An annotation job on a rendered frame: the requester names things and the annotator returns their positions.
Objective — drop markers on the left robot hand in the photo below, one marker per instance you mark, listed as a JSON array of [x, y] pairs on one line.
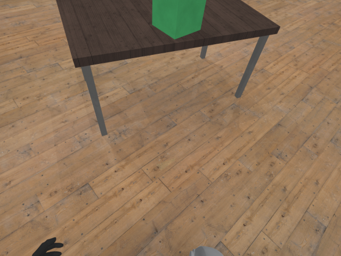
[[48, 245]]

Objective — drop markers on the table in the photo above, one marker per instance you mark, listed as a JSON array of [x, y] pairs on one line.
[[101, 31]]

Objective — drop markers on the carton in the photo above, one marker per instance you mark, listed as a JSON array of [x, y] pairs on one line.
[[178, 18]]

